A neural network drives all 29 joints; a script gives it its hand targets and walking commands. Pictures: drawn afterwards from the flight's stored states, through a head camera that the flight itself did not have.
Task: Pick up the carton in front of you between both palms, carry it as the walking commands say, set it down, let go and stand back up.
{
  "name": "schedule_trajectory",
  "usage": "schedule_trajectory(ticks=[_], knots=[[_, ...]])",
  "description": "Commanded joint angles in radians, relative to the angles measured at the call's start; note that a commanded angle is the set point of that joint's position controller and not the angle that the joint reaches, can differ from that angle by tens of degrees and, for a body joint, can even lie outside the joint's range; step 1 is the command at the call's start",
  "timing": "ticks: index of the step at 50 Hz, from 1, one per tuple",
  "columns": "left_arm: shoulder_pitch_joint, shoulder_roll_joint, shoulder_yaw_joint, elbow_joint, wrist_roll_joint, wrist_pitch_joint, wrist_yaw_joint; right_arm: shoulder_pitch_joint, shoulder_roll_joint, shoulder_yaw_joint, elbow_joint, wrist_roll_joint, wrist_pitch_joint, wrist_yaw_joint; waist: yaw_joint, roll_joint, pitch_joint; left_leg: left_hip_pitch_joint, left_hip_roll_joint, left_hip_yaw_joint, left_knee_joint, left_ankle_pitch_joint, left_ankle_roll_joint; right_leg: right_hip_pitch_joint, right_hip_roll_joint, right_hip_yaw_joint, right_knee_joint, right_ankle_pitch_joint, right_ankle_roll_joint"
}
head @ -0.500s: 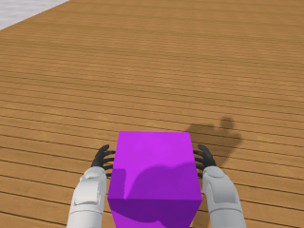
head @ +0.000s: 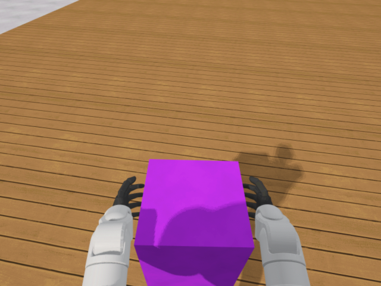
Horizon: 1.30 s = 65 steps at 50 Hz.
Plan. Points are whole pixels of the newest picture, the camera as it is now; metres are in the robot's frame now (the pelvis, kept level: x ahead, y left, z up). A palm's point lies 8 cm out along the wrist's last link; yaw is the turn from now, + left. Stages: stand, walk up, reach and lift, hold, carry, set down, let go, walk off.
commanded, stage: carry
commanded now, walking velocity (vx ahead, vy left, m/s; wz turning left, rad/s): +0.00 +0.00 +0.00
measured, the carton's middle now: (191, 225) +0.30 +0.00 -0.05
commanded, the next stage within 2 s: hold in 0.30 s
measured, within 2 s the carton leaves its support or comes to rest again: neither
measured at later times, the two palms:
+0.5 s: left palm (113, 222) +0.26 +0.16 +0.04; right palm (260, 218) +0.27 -0.14 +0.04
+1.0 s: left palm (124, 227) +0.32 +0.17 -0.08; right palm (240, 224) +0.32 -0.13 -0.08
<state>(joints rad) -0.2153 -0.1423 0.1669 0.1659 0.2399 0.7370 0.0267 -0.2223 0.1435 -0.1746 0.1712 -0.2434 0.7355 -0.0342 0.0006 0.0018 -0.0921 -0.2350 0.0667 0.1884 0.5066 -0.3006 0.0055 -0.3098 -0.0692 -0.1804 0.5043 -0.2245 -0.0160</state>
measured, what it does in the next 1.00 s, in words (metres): shifts its weight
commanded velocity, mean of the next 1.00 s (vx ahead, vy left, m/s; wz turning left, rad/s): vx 0.00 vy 0.00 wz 0.00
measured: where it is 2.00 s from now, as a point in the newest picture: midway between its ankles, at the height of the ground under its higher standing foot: outside the picture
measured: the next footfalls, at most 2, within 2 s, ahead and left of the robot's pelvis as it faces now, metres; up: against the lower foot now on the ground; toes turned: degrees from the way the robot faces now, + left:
none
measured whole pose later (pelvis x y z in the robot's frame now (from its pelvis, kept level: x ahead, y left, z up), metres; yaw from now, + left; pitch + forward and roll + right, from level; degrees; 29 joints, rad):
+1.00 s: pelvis -0.07 -0.01 -0.04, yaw +6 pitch +11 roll -1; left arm -0.74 -0.11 0.53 0.68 0.47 0.30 -0.07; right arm -0.69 0.23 -0.58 0.55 -0.47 0.33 -0.02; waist -0.04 0.02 0.18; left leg -0.70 -0.05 -0.09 0.81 -0.30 0.00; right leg -0.71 0.04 0.04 0.76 -0.24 0.00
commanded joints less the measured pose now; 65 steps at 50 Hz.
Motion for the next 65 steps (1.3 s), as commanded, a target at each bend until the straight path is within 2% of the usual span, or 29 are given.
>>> schedule_trajectory(ticks=[1,15,16,17,18,19,20,21,25,29,32,35,38,40,42,45,48,52,57,60,65], knots=[[-0.451,-0.898,-0.550,-0.063,-0.251,-0.039,-0.227,-0.440,0.900,0.560,-0.059,0.258,-0.036,0.239,0.000,-0.001,-0.247,0.051,0.106,-0.102,-0.075,0.220,0.004,0.125,-0.105,0.109,-0.053,0.232,-0.003],[-0.456,-0.902,-0.547,-0.059,-0.250,-0.038,-0.230,-0.445,0.903,0.558,-0.055,0.258,-0.035,0.241,0.000,-0.001,-0.244,0.041,0.106,-0.103,-0.078,0.214,0.007,0.118,-0.105,0.109,-0.053,0.217,0.002],[-0.356,-0.921,-0.512,-0.057,-0.243,-0.035,-0.236,-0.329,0.924,0.541,-0.072,0.257,-0.030,0.244,0.000,0.048,-0.145,0.117,-0.131,-0.279,-0.136,0.512,0.022,0.341,0.157,0.251,-0.093,0.456,-0.012],[-0.354,-0.874,-0.508,-0.081,-0.228,-0.053,-0.230,-0.333,0.883,0.520,-0.114,0.247,-0.047,0.233,-0.003,0.006,-0.215,0.164,-0.110,-0.303,-0.130,0.567,0.023,0.376,0.144,0.280,-0.106,0.446,-0.020],[-0.352,-0.874,-0.490,-0.080,-0.209,-0.056,-0.228,-0.362,0.876,0.526,-0.123,0.234,-0.044,0.237,0.009,0.008,-0.183,0.207,-0.122,-0.295,-0.136,0.570,0.018,0.348,0.145,0.278,-0.106,0.493,-0.003],[-0.384,-0.879,-0.493,-0.080,-0.210,-0.057,-0.225,-0.383,0.874,0.531,-0.111,0.229,-0.046,0.236,0.009,0.035,-0.192,0.204,-0.124,-0.296,-0.152,0.547,0.008,0.376,0.155,0.269,-0.105,0.472,0.004],[-0.385,-0.878,-0.494,-0.069,-0.208,-0.058,-0.223,-0.387,0.877,0.523,-0.107,0.234,-0.048,0.239,0.002,0.034,-0.182,0.228,-0.128,-0.294,-0.157,0.534,0.006,0.359,0.161,0.268,-0.113,0.452,0.011],[-0.393,-0.877,-0.494,-0.053,-0.210,-0.060,-0.221,-0.403,0.885,0.536,-0.098,0.243,-0.050,0.239,0.011,0.028,-0.185,0.244,-0.133,-0.291,-0.161,0.514,0.001,0.356,0.168,0.263,-0.121,0.419,0.017],[-0.489,-0.890,-0.488,-0.022,-0.210,-0.067,-0.237,-0.459,0.892,0.499,-0.040,0.216,-0.056,0.243,-0.003,0.019,-0.128,0.161,-0.136,-0.285,-0.184,0.298,0.006,0.360,0.165,0.256,-0.135,0.245,0.005],[-0.691,-0.899,-0.385,0.162,-0.165,-0.101,-0.276,-0.627,0.919,0.368,0.137,0.150,-0.076,0.256,-0.030,0.002,-0.022,0.047,-0.128,-0.272,-0.175,0.008,0.022,0.290,0.153,0.244,-0.129,-0.011,-0.004],[-0.859,-0.906,-0.260,0.347,-0.094,-0.152,-0.302,-0.795,0.941,0.244,0.304,0.088,-0.113,0.271,-0.039,-0.006,0.007,0.005,-0.132,-0.262,-0.133,-0.129,0.038,0.228,0.144,0.240,-0.105,-0.150,-0.002],[-0.942,-0.835,-0.078,0.488,0.012,-0.205,-0.292,-0.903,0.900,0.104,0.415,0.017,-0.149,0.252,-0.025,-0.012,0.041,-0.067,-0.138,-0.255,-0.080,-0.172,0.053,0.190,0.138,0.247,-0.075,-0.226,0.003],[-0.939,-0.705,0.094,0.568,0.124,-0.242,-0.262,-0.913,0.807,-0.042,0.476,-0.069,-0.177,0.209,-0.010,-0.023,0.059,-0.146,-0.146,-0.248,-0.029,-0.162,0.062,0.146,0.141,0.246,-0.034,-0.221,0.013],[-0.931,-0.622,0.163,0.592,0.172,-0.268,-0.247,-0.890,0.732,-0.121,0.495,-0.118,-0.206,0.186,-0.015,-0.022,0.051,-0.203,-0.151,-0.244,0.011,-0.139,0.058,0.097,0.147,0.242,0.000,-0.182,0.018],[-0.934,-0.566,0.189,0.598,0.189,-0.307,-0.239,-0.882,0.674,-0.161,0.493,-0.145,-0.254,0.170,-0.021,-0.016,0.012,-0.264,-0.158,-0.240,0.057,-0.105,0.049,0.037,0.153,0.235,0.043,-0.128,0.024],[-0.933,-0.567,0.162,0.597,0.175,-0.385,-0.236,-0.874,0.670,-0.154,0.483,-0.149,-0.344,0.152,-0.034,-0.008,-0.083,-0.346,-0.175,-0.237,0.121,-0.017,0.038,-0.046,0.171,0.219,0.121,-0.009,0.027],[-0.955,-0.625,0.060,0.578,0.125,-0.484,-0.241,-0.891,0.715,-0.079,0.459,-0.119,-0.447,0.149,-0.051,0.013,-0.227,-0.417,-0.192,-0.236,0.201,0.069,0.027,-0.114,0.185,0.212,0.203,0.096,0.028],[-1.028,-0.736,-0.133,0.545,0.029,-0.594,-0.249,-0.969,0.827,0.099,0.423,-0.048,-0.564,0.163,-0.073,0.022,-0.524,-0.497,-0.206,-0.241,0.335,0.184,0.006,-0.191,0.194,0.203,0.341,0.227,0.042],[-1.089,-0.828,-0.378,0.403,-0.096,-0.614,-0.226,-1.049,0.905,0.340,0.274,0.087,-0.589,0.182,-0.067,0.047,-1.038,-0.503,-0.214,-0.240,0.497,0.392,-0.015,-0.243,0.204,0.190,0.527,0.414,0.050],[-1.077,-0.861,-0.420,0.390,-0.116,-0.578,-0.220,-1.028,0.927,0.381,0.272,0.120,-0.553,0.200,-0.061,0.062,-1.088,-0.558,-0.217,-0.234,0.556,0.394,-0.027,-0.390,0.213,0.177,0.587,0.368,0.058],[-1.053,-0.883,-0.349,0.487,-0.086,-0.502,-0.246,-1.015,0.926,0.308,0.362,0.093,-0.478,0.240,-0.070,0.058,-0.921,-0.741,-0.218,-0.230,0.598,0.231,-0.027,-0.630,0.215,0.162,0.638,0.199,0.059]])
